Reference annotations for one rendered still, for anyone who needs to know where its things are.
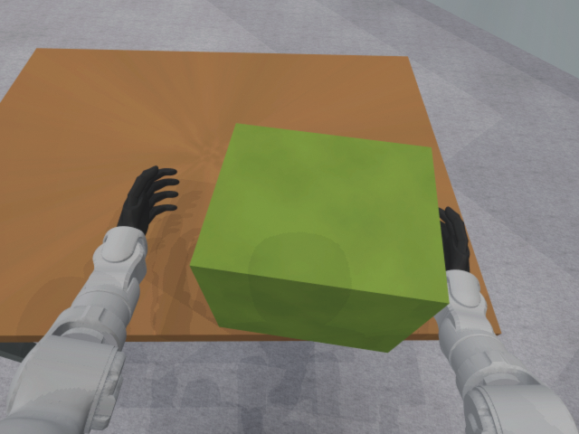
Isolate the table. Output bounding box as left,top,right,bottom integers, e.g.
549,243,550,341
0,48,501,363

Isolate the robot right upper arm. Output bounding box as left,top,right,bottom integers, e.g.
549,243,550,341
463,384,575,434

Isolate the left robot forearm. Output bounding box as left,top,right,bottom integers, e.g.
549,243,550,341
6,226,147,417

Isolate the right robot forearm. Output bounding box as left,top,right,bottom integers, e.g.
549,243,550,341
434,269,579,434

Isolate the robot right hand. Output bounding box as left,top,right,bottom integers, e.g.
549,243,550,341
439,206,470,272

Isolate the robot left hand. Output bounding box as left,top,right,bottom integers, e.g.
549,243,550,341
117,165,179,236

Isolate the carton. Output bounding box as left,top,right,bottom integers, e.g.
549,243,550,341
189,123,450,353

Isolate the robot left upper arm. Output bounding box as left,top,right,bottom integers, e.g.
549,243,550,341
0,335,126,434

